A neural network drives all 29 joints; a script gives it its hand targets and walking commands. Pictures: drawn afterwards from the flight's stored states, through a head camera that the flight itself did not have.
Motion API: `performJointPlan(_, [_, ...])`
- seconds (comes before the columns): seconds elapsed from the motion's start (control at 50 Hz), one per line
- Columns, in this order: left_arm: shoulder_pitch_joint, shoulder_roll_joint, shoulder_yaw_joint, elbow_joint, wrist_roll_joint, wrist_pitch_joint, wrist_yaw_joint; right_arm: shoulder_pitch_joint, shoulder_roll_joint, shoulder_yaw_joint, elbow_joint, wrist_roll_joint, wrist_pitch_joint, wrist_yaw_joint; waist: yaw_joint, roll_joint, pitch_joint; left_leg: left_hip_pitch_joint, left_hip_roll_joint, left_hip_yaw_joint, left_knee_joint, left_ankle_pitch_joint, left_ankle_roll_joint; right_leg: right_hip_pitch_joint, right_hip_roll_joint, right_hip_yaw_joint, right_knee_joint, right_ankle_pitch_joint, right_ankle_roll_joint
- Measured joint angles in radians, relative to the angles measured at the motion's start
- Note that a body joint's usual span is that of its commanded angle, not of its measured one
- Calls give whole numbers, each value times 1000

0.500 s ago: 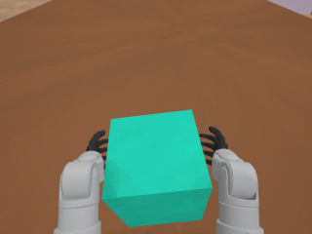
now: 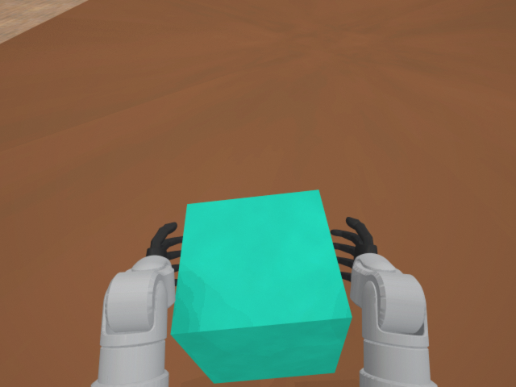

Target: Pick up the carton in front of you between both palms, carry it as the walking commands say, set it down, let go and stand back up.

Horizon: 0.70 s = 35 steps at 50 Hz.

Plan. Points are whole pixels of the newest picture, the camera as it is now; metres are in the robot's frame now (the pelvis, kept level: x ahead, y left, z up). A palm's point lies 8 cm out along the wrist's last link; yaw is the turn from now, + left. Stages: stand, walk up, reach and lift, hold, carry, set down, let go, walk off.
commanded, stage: carry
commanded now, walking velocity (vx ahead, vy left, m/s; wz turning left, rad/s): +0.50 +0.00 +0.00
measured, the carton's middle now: (263, 291) +0.29 -0.01 +0.01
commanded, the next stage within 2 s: none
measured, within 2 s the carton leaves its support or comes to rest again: neither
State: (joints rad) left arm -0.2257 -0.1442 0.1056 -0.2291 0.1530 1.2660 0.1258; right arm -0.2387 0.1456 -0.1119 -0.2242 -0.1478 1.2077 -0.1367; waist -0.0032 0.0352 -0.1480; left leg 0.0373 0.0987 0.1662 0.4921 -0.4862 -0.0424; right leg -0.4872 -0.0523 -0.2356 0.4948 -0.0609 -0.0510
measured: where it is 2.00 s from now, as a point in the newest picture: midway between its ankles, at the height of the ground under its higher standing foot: (254, 340)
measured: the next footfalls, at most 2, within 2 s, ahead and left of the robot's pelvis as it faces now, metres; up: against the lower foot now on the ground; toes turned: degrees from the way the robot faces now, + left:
left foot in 0.48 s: +0.51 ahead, +0.12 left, +0.00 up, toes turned +3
right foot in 0.86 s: +0.62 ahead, -0.09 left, +0.00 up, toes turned +10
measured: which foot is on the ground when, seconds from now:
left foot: down 0.00-0.00, up 0.02-0.46, down 0.48-1.00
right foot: down 0.00-0.52, up 0.54-0.84, down 0.86-1.00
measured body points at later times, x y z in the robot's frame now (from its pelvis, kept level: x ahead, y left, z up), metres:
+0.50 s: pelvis +0.34 +0.02 +0.00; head +0.31 +0.03 +0.45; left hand +0.62 +0.16 +0.10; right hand +0.62 -0.13 +0.11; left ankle +0.47 +0.11 -0.72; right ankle +0.13 -0.09 -0.71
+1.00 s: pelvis +0.56 +0.01 +0.02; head +0.53 +0.00 +0.47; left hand +0.84 +0.15 +0.10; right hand +0.84 -0.14 +0.09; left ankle +0.47 +0.11 -0.72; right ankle +0.59 -0.09 -0.72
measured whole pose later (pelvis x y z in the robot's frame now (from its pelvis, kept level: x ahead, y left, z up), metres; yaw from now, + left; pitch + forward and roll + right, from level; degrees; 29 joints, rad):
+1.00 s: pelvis +0.56 +0.01 +0.02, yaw +0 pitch +3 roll -1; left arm -0.24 -0.15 0.11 -0.17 0.16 1.24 0.12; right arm -0.23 0.14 -0.12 -0.20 -0.17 1.20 -0.13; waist 0.00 0.05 -0.13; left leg -0.15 0.07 0.16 0.49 -0.39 -0.01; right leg -0.34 -0.04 -0.20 0.48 -0.19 -0.03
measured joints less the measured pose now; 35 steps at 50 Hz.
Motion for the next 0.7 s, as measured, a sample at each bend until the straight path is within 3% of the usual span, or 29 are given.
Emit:
performJointPlan(0.06, [-9, -2, -9, 67, -6, -22, 7, 18, -3, -19, 23, -2, -10, 1, 15, 2, 39, -252, -15, -104, 507, 29, 24, 29, -2, -14, 43, -85, -39])
performJointPlan(0.12, [19, 3, -14, 58, -20, -29, 14, 35, -6, -2, 27, 2, -16, -2, 17, -6, 76, -452, -18, -110, 660, 128, 50, 113, 0, -14, -39, -92, -27])
performJointPlan(0.3, [63, 9, -22, -31, -44, -61, 23, 65, -10, 42, -39, 3, -53, -2, 14, -21, 68, -671, 25, -63, 271, 362, 19, 375, 19, 10, -255, -145, 4])
performJointPlan(0.44, [33, 5, -28, -87, -25, -24, 10, 49, -8, 30, -111, 13, -15, -7, 8, -27, 33, -601, -15, 3, 22, 472, 49, 573, 11, 26, -273, -297, 72])
performJointPlan(0.48, [20, 3, -22, -94, -17, -6, 7, 29, -5, 21, -109, 14, -1, -6, 8, -35, 31, -529, -38, 36, -42, 468, 59, 598, -8, 40, -180, -386, 96])
performJointPlan(0.52, [-1, 5, 0, -79, -13, -4, 8, 3, 1, 20, -67, 11, -6, -8, -6, -80, 43, -521, -67, 64, 27, 406, 108, 508, -65, 73, 100, -417, 101])
performJointPlan(0.56, [-14, 3, 22, -63, -9, 3, 7, -21, 6, 14, -26, 11, -10, -9, -9, -77, 73, -500, -60, 69, 45, 355, 133, 338, -38, 155, 442, -415, 95])
performJointPlan(0.6, [-17, -6, 29, -56, -6, 8, 12, -22, 7, 6, -17, 14, -7, -8, -5, -68, 102, -451, -56, 69, -9, 358, 122, 195, -12, 178, 609, -400, 80])
performJointPlan(0.64, [-18, -4, 17, -61, -10, 10, 19, -15, 6, 0, -29, 19, -8, -8, -3, -63, 126, -398, -59, 66, -76, 364, 124, 97, -12, 169, 588, -357, 73])
performJointPlan(0.7, [-28, -6, 6, -80, -12, 1, 23, -11, 5, -8, -64, 25, -16, -7, -1, -60, 149, -336, -61, 53, -140, 363, 118, 21, -16, 154, 399, -312, 73])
